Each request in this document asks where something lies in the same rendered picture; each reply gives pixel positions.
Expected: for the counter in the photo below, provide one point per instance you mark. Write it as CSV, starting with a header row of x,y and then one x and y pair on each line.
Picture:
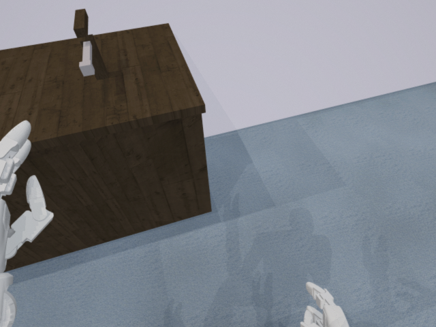
x,y
116,153

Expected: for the tap lever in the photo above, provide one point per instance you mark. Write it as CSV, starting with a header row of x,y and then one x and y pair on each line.
x,y
86,65

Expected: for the robot right hand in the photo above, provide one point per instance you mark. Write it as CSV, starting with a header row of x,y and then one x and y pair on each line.
x,y
333,316

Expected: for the robot left hand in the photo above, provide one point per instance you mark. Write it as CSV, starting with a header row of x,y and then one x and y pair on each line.
x,y
14,149

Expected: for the robot left forearm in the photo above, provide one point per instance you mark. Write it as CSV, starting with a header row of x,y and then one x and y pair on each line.
x,y
8,307

